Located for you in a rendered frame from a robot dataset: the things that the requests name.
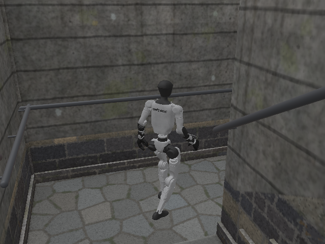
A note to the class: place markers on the robot torso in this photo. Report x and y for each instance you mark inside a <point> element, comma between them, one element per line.
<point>162,120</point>

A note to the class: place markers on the robot right upper arm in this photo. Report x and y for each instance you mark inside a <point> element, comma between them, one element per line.
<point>178,111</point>

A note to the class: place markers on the robot left forearm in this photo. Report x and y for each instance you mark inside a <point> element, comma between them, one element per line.
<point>140,131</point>

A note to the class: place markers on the robot right forearm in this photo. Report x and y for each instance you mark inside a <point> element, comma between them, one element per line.
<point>188,137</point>

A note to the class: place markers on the right robot hand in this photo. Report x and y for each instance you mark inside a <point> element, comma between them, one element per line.
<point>196,145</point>

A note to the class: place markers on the left robot hand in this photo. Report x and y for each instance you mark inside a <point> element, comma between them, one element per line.
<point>139,141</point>

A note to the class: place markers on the robot left upper arm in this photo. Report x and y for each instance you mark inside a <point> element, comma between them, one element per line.
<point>142,121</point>

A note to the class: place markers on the robot head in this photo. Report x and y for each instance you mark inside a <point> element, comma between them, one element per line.
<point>165,89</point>

